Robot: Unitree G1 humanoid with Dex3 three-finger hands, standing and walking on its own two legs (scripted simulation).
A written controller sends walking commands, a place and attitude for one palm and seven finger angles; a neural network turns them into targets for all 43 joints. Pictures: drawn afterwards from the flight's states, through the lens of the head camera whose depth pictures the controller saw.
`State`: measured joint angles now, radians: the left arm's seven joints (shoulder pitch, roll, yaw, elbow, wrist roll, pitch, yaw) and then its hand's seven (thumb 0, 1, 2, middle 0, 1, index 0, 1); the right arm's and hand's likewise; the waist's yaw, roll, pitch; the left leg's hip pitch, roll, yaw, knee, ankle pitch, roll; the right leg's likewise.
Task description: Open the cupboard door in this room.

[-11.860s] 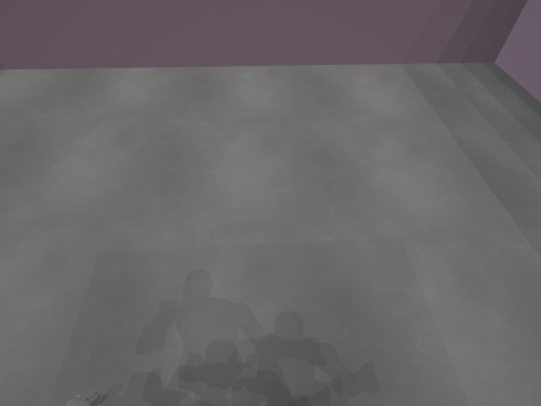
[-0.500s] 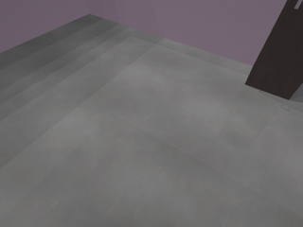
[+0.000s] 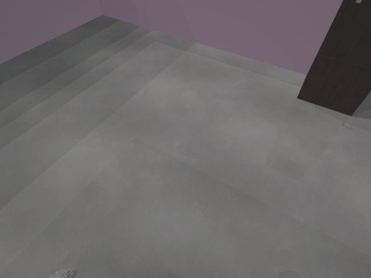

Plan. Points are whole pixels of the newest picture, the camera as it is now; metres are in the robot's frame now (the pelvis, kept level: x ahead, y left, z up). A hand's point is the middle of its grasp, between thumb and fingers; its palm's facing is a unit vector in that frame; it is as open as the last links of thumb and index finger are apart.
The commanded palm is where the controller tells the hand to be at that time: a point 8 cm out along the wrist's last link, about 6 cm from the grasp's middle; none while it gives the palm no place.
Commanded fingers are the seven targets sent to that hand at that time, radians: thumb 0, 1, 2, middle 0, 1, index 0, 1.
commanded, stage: stand and wait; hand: left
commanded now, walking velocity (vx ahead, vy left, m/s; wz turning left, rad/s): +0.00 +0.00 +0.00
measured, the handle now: out of the picture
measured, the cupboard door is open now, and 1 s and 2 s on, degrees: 0 0 0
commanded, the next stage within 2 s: turn or walk to find it in 0.26 s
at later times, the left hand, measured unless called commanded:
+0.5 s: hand out of the picture +0.04 +0.23 -0.18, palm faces +0.08 -0.96 -0.28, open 7.4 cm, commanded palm none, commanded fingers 0.00 0.90 0.90 -0.20 -0.30 -0.20 -0.30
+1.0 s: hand out of the picture -0.02 +0.18 -0.17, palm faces +0.24 -0.93 -0.27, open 7.3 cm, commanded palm none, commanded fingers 0.00 0.90 0.90 -0.20 -0.30 -0.20 -0.30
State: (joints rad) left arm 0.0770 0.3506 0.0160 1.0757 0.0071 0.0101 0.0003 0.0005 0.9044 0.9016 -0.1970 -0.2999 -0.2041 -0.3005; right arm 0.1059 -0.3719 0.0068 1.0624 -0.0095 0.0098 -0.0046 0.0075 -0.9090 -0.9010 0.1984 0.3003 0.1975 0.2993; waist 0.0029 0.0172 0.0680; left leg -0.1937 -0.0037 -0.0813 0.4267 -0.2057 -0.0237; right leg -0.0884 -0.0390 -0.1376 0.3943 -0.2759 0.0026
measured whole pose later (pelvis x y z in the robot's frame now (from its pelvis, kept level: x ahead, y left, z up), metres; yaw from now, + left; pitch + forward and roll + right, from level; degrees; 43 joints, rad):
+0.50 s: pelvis +0.00 +0.01 -0.01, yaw +5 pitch -1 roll -1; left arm 0.16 0.26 0.03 1.04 0.01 0.04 0.02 0.00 0.90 0.90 -0.20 -0.30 -0.20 -0.30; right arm 0.18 -0.27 -0.02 1.04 -0.01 0.04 -0.01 0.01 -0.91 -0.90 0.20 0.30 0.20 0.30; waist 0.00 0.01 0.09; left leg -0.31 -0.01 -0.05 0.63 -0.28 -0.02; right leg -0.14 -0.07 -0.21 0.54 -0.36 0.01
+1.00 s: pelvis -0.02 -0.03 -0.01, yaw +14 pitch -1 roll +1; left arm 0.23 0.21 0.02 1.04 0.03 0.02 0.02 0.00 0.91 0.90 -0.20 -0.30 -0.20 -0.30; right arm 0.21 -0.24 -0.06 1.05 -0.01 0.06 0.00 0.01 -0.91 -0.90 0.20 0.30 0.20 0.30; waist 0.00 0.01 0.03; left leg -0.39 -0.03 -0.03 0.78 -0.40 -0.01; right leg -0.18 -0.07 -0.06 0.51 -0.30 0.02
